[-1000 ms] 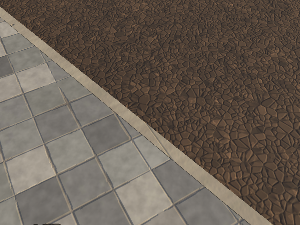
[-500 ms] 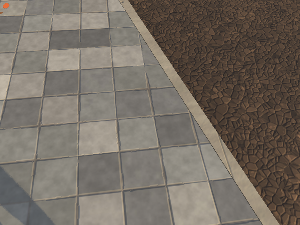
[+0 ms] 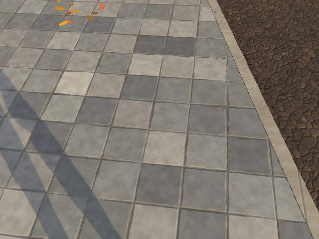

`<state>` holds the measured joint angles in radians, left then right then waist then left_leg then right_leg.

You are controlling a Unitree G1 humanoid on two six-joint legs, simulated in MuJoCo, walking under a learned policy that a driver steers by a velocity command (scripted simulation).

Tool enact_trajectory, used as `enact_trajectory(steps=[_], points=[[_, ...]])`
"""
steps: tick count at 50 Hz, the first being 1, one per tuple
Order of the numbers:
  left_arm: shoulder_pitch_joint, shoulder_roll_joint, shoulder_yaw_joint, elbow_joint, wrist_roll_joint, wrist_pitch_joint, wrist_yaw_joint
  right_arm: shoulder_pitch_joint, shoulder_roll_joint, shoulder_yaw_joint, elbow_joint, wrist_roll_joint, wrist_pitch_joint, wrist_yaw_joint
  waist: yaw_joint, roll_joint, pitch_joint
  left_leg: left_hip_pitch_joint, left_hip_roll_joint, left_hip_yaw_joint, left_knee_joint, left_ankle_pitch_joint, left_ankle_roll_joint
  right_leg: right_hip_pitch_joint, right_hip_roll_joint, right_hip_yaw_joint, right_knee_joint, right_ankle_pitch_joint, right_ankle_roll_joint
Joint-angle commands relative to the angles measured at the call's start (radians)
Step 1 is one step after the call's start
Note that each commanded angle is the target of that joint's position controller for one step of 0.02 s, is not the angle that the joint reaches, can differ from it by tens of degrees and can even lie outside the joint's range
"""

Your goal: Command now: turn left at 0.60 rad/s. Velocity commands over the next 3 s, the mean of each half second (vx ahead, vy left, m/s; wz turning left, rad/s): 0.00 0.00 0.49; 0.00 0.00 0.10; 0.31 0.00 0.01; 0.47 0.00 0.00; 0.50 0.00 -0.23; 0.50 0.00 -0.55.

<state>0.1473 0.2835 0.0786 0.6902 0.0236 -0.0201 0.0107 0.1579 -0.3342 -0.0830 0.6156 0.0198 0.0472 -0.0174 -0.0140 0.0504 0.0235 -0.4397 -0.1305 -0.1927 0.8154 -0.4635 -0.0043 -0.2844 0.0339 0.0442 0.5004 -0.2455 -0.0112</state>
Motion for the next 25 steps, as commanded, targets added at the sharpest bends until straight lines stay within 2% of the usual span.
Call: enact_trajectory(steps=[1, 2, 3, 4, 6, 9, 12, 14, 16, 17, 18, 19, 20, 21, 22, 23, 25], points=[[-0.071, 0.125, 0.030, -0.093, 0.000, -0.009, 0.015, 0.063, -0.179, -0.068, -0.041, 0.001, -0.009, -0.004, -0.029, -0.173, -0.068, -0.158, 0.077, 0.043, 0.379, -0.060, -0.059, 0.126, -0.342, 0.267, -0.173, 0.340, -0.211], [-0.082, 0.112, 0.024, -0.097, -0.014, -0.007, 0.019, 0.069, -0.155, -0.063, -0.032, -0.002, 0.002, -0.006, -0.021, -0.171, -0.054, -0.183, 0.080, 0.052, 0.420, -0.003, -0.075, 0.136, -0.305, 0.208, -0.167, 0.323, -0.187], [-0.077, 0.111, 0.020, -0.095, -0.018, -0.003, 0.024, 0.066, -0.124, -0.055, -0.034, 0.002, 0.009, -0.003, -0.013, -0.175, -0.044, -0.189, 0.085, 0.071, 0.433, 0.026, -0.088, 0.135, -0.287, 0.159, -0.167, 0.355, -0.186], [-0.062, 0.117, 0.020, -0.091, -0.014, 0.003, 0.028, 0.049, -0.103, -0.047, -0.045, 0.006, 0.010, 0.000, -0.001, -0.184, -0.039, -0.189, 0.091, 0.103, 0.403, 0.051, -0.096, 0.140, -0.267, 0.115, -0.174, 0.365, -0.187], [-0.016, 0.132, 0.026, -0.080, -0.006, 0.014, 0.034, -0.006, -0.078, -0.036, -0.074, 0.011, 0.007, 0.003, 0.037, -0.213, -0.052, -0.209, 0.114, 0.136, 0.300, 0.067, -0.109, 0.212, -0.276, 0.088, -0.173, 0.380, -0.204], [-0.005, 0.171, 0.040, -0.074, -0.010, 0.024, 0.032, -0.035, -0.056, -0.021, -0.098, 0.001, 0.005, 0.015, 0.058, -0.228, -0.085, -0.132, 0.154, 0.171, 0.139, 0.047, -0.107, 0.242, -0.310, 0.054, -0.162, 0.400, -0.215], [-0.021, 0.201, 0.050, -0.071, -0.023, 0.027, 0.017, -0.021, -0.064, -0.020, -0.105, 0.001, 0.007, 0.027, 0.054, -0.245, -0.095, -0.009, 0.154, 0.225, -0.002, 0.054, -0.082, 0.196, -0.330, 0.015, -0.152, 0.421, -0.209], [-0.016, 0.208, 0.052, -0.061, -0.038, 0.024, 0.010, -0.003, -0.070, -0.025, -0.106, 0.002, 0.012, 0.032, 0.044, -0.245, -0.093, 0.050, 0.144, 0.240, -0.115, 0.086, -0.054, 0.189, -0.341, 0.012, -0.121, 0.409, -0.195], [-0.030, 0.192, 0.044, -0.048, -0.060, 0.022, 0.007, 0.075, -0.064, -0.031, -0.078, -0.003, 0.011, 0.034, -0.007, -0.215, -0.101, 0.208, 0.108, 0.265, -0.356, 0.254, 0.002, 0.135, -0.313, -0.025, -0.032, 0.363, -0.139], [0.028, 0.150, 0.030, -0.023, -0.054, 0.017, 0.001, 0.106, -0.095, -0.040, -0.071, -0.005, 0.009, 0.025, -0.010, -0.130, -0.117, 0.353, 0.129, 0.201, -0.444, 0.412, 0.033, 0.040, -0.271, -0.081, 0.062, 0.252, -0.067], [0.039, 0.065, -0.002, -0.047, 0.003, 0.013, -0.007, 0.131, -0.189, -0.055, -0.090, -0.011, 0.003, 0.009, 0.015, 0.157, -0.161, 0.537, 0.386, -0.129, -0.453, 0.781, 0.110, -0.191, -0.169, -0.175, 0.334, -0.183, 0.041], [-0.027, 0.086, 0.002, -0.077, 0.000, 0.015, 0.005, 0.099, -0.206, -0.047, -0.105, -0.045, -0.017, 0.013, -0.010, 0.241, -0.155, 0.419, 0.555, -0.274, -0.442, 0.894, 0.321, -0.309, -0.082, -0.089, 0.524, -0.442, 0.081], [-0.059, 0.150, 0.020, -0.070, -0.021, 0.022, 0.014, 0.102, -0.155, -0.033, -0.097, -0.052, -0.037, 0.022, -0.047, 0.140, -0.154, 0.381, 0.505, -0.210, -0.458, 0.819, 0.342, -0.299, -0.103, -0.024, 0.624, -0.423, 0.084], [-0.054, 0.154, 0.025, -0.060, -0.031, 0.028, 0.015, 0.066, -0.126, -0.020, -0.078, -0.048, -0.049, 0.023, -0.020, 0.120, -0.118, 0.355, 0.437, -0.126, -0.457, 0.740, 0.288, -0.299, -0.111, -0.007, 0.640, -0.360, 0.078], [-0.031, 0.149, 0.027, -0.034, -0.027, 0.032, 0.021, 0.027, -0.120, -0.020, -0.073, -0.036, -0.052, 0.020, -0.003, 0.082, -0.106, 0.353, 0.387, -0.080, -0.460, 0.655, 0.239, -0.302, -0.116, -0.002, 0.620, -0.295, 0.079], [-0.022, 0.152, 0.029, -0.027, -0.021, 0.038, 0.024, -0.005, -0.103, -0.011, -0.071, -0.024, -0.052, 0.017, 0.008, 0.091, -0.090, 0.334, 0.369, -0.053, -0.459, 0.690, 0.223, -0.289, -0.115, -0.002, 0.611, -0.235, 0.088], [0.020, 0.130, 0.024, -0.005, -0.026, 0.040, 0.019, -0.026, -0.066, 0.008, -0.063, -0.030, -0.053, 0.009, 0.030, 0.089, -0.112, 0.305, 0.340, -0.003, -0.463, 0.746, 0.222, -0.212, -0.101, -0.009, 0.605, -0.150, 0.102]])
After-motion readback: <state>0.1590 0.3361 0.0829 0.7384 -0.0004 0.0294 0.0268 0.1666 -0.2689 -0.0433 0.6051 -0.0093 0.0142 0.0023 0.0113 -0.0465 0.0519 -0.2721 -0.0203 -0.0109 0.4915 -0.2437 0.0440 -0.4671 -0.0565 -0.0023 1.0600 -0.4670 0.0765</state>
